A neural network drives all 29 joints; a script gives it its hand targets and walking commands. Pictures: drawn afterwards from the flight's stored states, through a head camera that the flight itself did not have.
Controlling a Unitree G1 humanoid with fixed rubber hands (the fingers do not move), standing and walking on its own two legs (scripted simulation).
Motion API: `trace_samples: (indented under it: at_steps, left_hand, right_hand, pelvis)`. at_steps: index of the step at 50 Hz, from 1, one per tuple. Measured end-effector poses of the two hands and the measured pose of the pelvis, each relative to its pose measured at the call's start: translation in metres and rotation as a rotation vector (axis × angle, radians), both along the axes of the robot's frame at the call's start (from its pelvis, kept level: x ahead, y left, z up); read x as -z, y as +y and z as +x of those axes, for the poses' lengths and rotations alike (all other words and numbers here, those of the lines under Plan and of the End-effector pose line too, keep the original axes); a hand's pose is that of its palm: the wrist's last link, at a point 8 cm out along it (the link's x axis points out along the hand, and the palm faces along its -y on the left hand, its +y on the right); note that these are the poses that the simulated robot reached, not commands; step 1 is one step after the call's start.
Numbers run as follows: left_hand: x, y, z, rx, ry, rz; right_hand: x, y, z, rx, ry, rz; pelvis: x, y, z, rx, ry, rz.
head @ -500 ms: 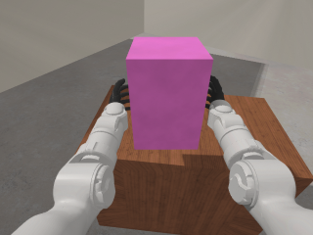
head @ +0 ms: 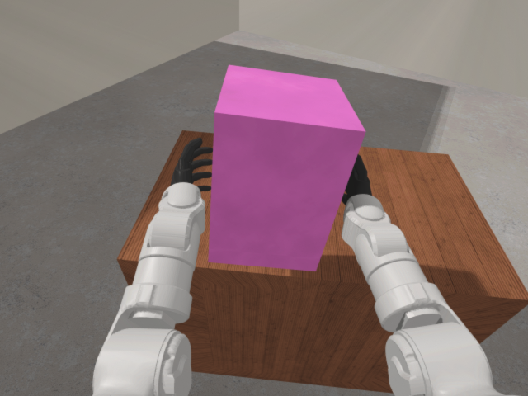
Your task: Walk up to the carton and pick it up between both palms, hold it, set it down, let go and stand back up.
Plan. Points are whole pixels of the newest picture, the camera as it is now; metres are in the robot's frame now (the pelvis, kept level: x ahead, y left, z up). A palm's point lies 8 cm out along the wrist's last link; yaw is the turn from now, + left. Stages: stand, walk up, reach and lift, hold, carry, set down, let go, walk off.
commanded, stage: reach and lift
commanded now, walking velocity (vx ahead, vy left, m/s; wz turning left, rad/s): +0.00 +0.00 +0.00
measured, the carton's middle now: (273, 169) +0.44 +0.00 +0.16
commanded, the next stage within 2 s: hold in 0.74 s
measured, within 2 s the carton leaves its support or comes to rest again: neither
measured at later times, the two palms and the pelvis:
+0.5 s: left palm (181, 178) +0.40 +0.14 +0.17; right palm (356, 187) +0.39 -0.13 +0.16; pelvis +0.04 -0.01 +0.00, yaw +2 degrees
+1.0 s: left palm (184, 178) +0.38 +0.13 +0.19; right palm (369, 194) +0.37 -0.13 +0.17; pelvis +0.00 -0.02 +0.00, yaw +1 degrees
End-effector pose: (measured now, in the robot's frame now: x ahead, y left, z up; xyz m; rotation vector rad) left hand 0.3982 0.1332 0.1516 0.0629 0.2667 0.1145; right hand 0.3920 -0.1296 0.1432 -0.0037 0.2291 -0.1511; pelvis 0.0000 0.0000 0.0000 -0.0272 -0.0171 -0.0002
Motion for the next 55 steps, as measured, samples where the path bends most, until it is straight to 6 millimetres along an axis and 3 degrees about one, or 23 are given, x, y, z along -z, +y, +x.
trace_samples:
  at_steps: [14, 26, 42, 55]
  left_hand:
    - [-0.015, 0.007, 0.007, -0.016, -0.060, -0.017]
    - [-0.019, 0.002, -0.001, -0.002, -0.080, 0.031]
    - [-0.033, -0.009, -0.016, 0.018, -0.097, 0.044]
    - [-0.040, -0.001, -0.025, -0.009, -0.074, 0.015]
  right_hand:
    - [-0.029, 0.007, 0.013, -0.010, -0.059, -0.028]
    - [-0.018, 0.003, 0.001, 0.013, -0.081, 0.017]
    - [-0.023, -0.007, -0.022, 0.041, -0.101, 0.019]
    - [-0.034, 0.001, -0.026, 0.028, -0.086, 0.008]
  pelvis:
    - [-0.002, -0.008, 0.026, -0.028, -0.028, 0.001]
    - [-0.002, -0.008, 0.036, -0.039, -0.107, 0.006]
    - [-0.001, -0.011, 0.015, -0.022, -0.150, 0.010]
    - [-0.001, -0.016, -0.006, -0.015, -0.139, 0.012]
